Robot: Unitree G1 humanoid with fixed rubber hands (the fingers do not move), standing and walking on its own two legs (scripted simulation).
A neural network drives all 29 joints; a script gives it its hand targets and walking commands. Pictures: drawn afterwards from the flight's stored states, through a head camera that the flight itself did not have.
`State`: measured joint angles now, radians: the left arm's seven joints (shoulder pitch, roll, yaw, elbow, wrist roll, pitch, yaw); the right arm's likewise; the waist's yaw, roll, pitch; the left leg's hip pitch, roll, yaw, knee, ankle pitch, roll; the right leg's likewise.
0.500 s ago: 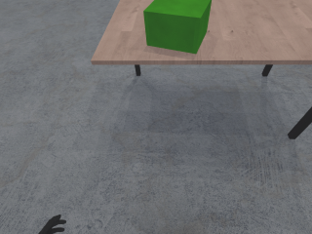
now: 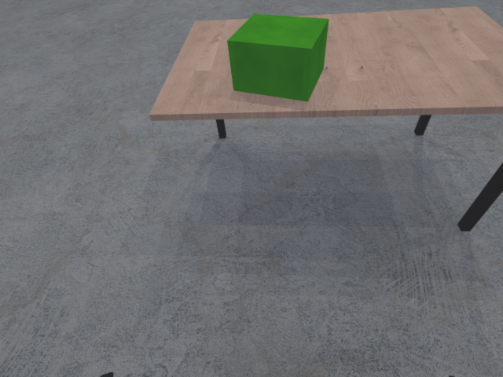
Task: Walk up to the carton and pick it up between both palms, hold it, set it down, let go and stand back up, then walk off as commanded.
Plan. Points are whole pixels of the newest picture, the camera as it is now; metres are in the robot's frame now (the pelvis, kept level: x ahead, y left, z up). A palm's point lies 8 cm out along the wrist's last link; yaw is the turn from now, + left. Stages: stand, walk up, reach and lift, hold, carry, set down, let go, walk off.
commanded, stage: stand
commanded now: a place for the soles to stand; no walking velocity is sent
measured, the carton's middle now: (279, 55) +1.07 -0.04 +0.00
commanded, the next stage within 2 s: none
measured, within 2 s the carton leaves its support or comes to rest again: neither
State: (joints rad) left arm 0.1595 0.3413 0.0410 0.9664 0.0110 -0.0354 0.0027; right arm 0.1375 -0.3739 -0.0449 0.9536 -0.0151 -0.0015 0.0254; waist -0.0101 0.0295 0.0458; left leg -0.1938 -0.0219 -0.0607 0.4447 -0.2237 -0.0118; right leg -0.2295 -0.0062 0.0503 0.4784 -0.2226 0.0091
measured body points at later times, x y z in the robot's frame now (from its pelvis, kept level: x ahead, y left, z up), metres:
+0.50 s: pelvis +0.02 -0.01 +0.01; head +0.04 -0.01 +0.46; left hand +0.14 +0.29 -0.11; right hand +0.11 -0.32 -0.12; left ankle +0.01 +0.13 -0.74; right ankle +0.02 -0.13 -0.74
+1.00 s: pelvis +0.01 +0.00 +0.01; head +0.03 -0.01 +0.46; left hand +0.10 +0.30 -0.12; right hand +0.11 -0.31 -0.12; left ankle +0.01 +0.13 -0.74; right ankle +0.02 -0.13 -0.74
